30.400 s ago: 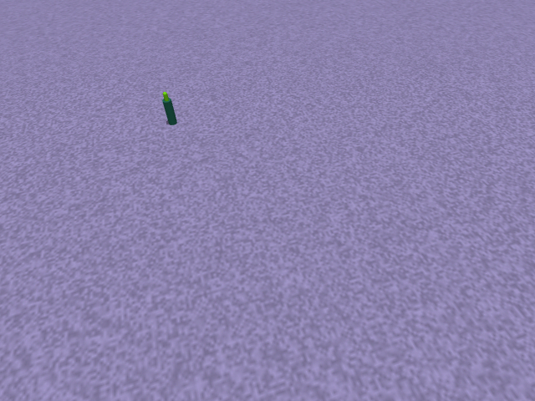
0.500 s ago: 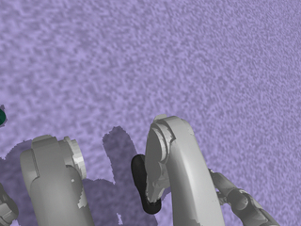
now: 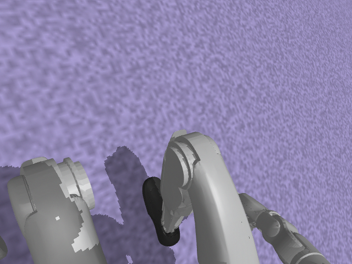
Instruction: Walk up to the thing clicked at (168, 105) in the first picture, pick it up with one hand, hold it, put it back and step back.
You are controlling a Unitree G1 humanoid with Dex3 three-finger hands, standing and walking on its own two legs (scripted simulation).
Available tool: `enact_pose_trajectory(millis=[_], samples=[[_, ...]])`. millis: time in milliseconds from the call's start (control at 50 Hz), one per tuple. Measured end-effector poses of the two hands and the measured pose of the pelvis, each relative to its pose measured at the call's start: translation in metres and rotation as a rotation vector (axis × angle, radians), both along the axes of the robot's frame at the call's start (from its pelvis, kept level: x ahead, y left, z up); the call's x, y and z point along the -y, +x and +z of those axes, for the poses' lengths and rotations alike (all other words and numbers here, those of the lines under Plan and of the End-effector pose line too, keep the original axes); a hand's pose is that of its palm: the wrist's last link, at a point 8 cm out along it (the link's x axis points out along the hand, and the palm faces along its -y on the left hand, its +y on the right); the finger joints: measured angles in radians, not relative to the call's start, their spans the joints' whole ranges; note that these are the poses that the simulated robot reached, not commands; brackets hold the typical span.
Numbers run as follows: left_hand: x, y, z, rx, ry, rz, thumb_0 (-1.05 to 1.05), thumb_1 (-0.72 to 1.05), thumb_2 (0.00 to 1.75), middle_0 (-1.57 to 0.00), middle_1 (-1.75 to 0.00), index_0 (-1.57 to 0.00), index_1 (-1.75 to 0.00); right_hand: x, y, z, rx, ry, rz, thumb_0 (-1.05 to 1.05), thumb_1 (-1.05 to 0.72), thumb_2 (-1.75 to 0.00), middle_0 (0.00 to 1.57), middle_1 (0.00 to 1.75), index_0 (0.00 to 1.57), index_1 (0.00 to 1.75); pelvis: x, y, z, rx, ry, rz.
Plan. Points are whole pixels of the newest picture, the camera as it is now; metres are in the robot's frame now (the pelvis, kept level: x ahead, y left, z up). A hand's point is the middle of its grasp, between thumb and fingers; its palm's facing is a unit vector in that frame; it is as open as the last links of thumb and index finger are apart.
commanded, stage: lower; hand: left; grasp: from the side
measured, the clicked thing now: out of the picture +0.41 +0.32 -0.17
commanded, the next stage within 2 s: loosen in 0.08 s
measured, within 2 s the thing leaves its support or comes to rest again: rests again in 0.70 s
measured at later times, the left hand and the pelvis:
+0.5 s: hand out of the picture +0.42 +0.32 -0.15, palm faces +0.47 -0.88 +0.02, open 9.9 cm; pelvis -0.01 +0.01 +0.00, yaw -1 degrees
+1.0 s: hand out of the picture +0.41 +0.34 -0.14, palm faces +0.49 -0.87 +0.00, open 17.3 cm; pelvis +0.00 +0.01 +0.00, yaw -1 degrees
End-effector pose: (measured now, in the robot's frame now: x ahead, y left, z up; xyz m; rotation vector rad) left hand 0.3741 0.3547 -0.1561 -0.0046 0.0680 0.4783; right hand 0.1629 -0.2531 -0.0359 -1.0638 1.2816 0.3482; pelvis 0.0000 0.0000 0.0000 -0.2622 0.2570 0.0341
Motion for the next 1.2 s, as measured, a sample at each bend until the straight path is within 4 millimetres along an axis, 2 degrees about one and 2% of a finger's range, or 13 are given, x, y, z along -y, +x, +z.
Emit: enact_pose_trajectory(millis=[280,420,620,780,900,1000,1200], samples=[[0.0,-0.002,-0.001,0.017,-0.003,0.008,0.03,-0.05,1.07,-0.93,-1.06,-0.87,-1.04,-0.007,0.001,0.006,0.023,-0.008,0.034,0.0,-0.9,-0.9,0.21,0.3,0.21,0.3,-0.003,-0.004,-0.002,0.029,-0.013,-0.01],[-0.003,0.0,0.0,0.046,-0.004,0.017,0.01,-0.08,0.8,-0.92,-0.91,-0.88,-0.88,-0.011,-0.003,0.009,0.016,-0.015,0.037,0.0,-0.9,-0.89,0.21,0.3,0.21,0.3,-0.005,-0.005,-0.002,0.036,-0.021,-0.013],[-0.004,0.004,0.001,0.054,-0.001,-0.001,0.0,-0.34,0.36,-0.62,-0.52,-0.62,-0.5,-0.015,-0.008,0.012,0.01,-0.021,0.029,0.0,-0.91,-0.9,0.21,0.3,0.21,0.3,-0.008,-0.006,-0.001,0.041,-0.034,-0.018],[-0.004,0.0,0.0,0.051,-0.007,0.01,-0.01,-0.48,0.16,-0.38,-0.28,-0.39,-0.26,-0.016,-0.007,0.012,0.005,-0.017,0.035,0.0,-0.9,-0.9,0.21,0.3,0.21,0.3,-0.008,-0.006,0.0,0.039,-0.034,-0.019],[-0.007,0.0,0.001,0.059,0.002,0.015,-0.01,-0.56,0.08,-0.22,-0.14,-0.23,-0.13,-0.016,-0.004,0.011,0.01,-0.019,0.034,0.0,-0.9,-0.9,0.21,0.3,0.21,0.3,-0.007,-0.006,0.0,0.041,-0.033,-0.02],[-0.024,-0.005,0.017,0.098,0.04,0.03,-0.01,-0.58,0.06,-0.14,-0.09,-0.14,-0.08,-0.014,-0.005,0.01,0.007,-0.015,0.005,0.0,-0.89,-0.9,0.21,0.3,0.21,0.3,-0.006,-0.005,0.002,0.026,-0.027,-0.016],[-0.071,-0.027,0.085,0.095,0.074,0.017,-0.01,-0.6,0.05,-0.07,-0.06,-0.09,-0.05,-0.013,0.004,0.008,0.067,0.064,-0.117,0.0,-0.89,-0.9,0.21,0.3,0.21,0.3,-0.003,0.001,0.018,-0.073,0.0,0.012]])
